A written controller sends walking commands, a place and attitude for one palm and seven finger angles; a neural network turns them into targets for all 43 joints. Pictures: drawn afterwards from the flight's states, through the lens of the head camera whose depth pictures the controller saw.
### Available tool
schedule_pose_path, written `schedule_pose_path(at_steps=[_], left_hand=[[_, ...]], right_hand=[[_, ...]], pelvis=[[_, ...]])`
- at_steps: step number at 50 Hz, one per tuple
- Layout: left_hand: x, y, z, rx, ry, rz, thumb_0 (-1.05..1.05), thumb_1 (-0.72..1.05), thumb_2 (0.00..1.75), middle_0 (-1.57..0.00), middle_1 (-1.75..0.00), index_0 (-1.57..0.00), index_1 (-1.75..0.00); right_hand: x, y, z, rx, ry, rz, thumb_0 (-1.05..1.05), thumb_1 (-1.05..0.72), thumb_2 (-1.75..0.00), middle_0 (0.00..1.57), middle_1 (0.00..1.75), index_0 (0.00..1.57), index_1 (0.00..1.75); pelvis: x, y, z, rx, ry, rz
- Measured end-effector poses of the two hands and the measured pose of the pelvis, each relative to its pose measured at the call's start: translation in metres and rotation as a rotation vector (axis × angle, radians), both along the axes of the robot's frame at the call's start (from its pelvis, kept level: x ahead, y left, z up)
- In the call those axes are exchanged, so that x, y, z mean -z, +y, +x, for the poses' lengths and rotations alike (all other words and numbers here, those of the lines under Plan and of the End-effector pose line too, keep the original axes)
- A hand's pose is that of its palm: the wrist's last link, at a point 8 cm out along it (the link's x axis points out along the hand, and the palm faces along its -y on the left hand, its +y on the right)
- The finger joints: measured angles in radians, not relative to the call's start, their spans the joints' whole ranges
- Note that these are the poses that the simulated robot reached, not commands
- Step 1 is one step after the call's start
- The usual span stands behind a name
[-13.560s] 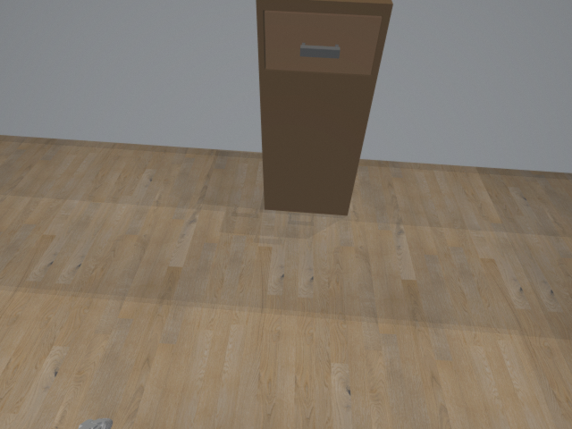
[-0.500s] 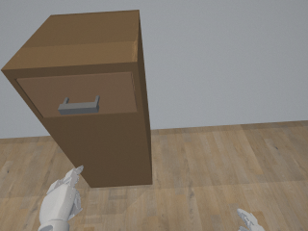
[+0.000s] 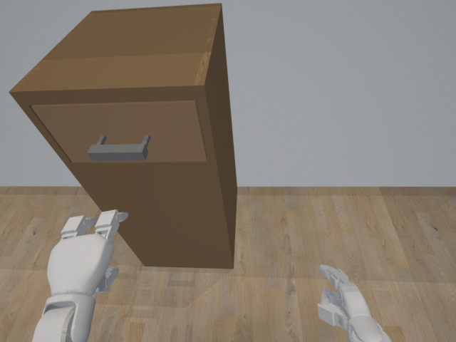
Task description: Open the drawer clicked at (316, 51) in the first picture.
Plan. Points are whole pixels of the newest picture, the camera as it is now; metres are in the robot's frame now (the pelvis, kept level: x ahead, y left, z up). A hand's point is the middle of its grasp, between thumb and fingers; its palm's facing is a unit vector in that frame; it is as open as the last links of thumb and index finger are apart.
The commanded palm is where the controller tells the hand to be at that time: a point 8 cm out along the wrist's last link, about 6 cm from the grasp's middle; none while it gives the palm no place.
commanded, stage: raise the hand with hooked fingers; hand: left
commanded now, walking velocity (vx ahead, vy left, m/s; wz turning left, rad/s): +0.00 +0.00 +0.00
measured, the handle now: (121, 145) +0.48 +0.32 +0.05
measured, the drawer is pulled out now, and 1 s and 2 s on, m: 0.00 0.00 0.00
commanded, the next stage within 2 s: move the hooked fingers above the handle in 1.18 s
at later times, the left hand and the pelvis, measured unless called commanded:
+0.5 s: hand (86, 212) +0.27 +0.27 +0.12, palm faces +0.14 -0.08 -0.99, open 13.1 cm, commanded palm +0.24 +0.27 +0.18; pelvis -0.02 +0.03 +0.02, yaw -2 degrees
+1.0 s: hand (62, 178) +0.29 +0.29 +0.17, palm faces +0.08 -0.07 -0.99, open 13.8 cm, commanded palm +0.26 +0.29 +0.23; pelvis -0.03 +0.06 +0.03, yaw -2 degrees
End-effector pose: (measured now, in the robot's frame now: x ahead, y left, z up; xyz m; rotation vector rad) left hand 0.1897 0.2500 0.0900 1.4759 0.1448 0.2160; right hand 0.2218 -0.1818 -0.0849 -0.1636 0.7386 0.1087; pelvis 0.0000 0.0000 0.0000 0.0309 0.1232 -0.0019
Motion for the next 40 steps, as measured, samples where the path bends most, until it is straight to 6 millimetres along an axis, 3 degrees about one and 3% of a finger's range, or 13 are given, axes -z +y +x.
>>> schedule_pose_path(at_steps=[9,16,21,30,35,40], left_hand=[[-0.024,-0.004,0.017,0.118,0.026,0.025,0.01,0.04,0.53,-0.29,-0.84,-0.29,-0.85],[-0.048,0.008,0.029,0.100,-0.073,0.012,0.00,-0.12,0.46,-0.30,-0.95,-0.30,-0.96],[-0.062,0.013,0.041,0.107,-0.081,0.004,0.00,-0.23,0.42,-0.31,-1.02,-0.31,-1.03],[-0.102,0.026,0.059,0.130,-0.107,0.020,0.00,-0.42,0.34,-0.32,-1.14,-0.32,-1.15],[-0.120,0.036,0.066,0.133,-0.095,0.033,0.00,-0.47,0.31,-0.32,-1.18,-0.32,-1.18],[-0.137,0.042,0.073,0.158,-0.092,0.051,0.00,-0.49,0.31,-0.32,-1.19,-0.32,-1.20]], right_hand=[[0.011,-0.036,-0.050,0.129,0.115,-0.056,0.02,-0.90,-0.90,0.20,0.30,0.20,0.30],[0.005,-0.049,-0.059,0.194,0.103,-0.100,0.02,-0.91,-0.90,0.20,0.30,0.20,0.30],[-0.010,-0.035,-0.050,0.195,0.044,-0.089,0.02,-0.91,-0.90,0.19,0.30,0.20,0.30],[-0.030,0.015,-0.033,0.125,-0.035,-0.024,0.02,-0.90,-0.90,0.19,0.30,0.20,0.30],[-0.031,0.036,-0.035,0.086,-0.025,-0.002,0.02,-0.90,-0.90,0.20,0.30,0.20,0.30],[-0.025,0.044,-0.045,0.070,0.009,-0.002,0.02,-0.90,-0.90,0.20,0.30,0.20,0.30]], pelvis=[[-0.011,0.006,0.000,0.050,-0.023,-0.005],[-0.014,0.018,-0.006,0.042,-0.050,-0.009],[-0.018,0.027,-0.011,0.040,-0.088,-0.013],[-0.024,0.043,-0.020,0.033,-0.142,-0.023],[-0.026,0.051,-0.024,0.026,-0.154,-0.026],[-0.027,0.056,-0.026,0.020,-0.157,-0.028]])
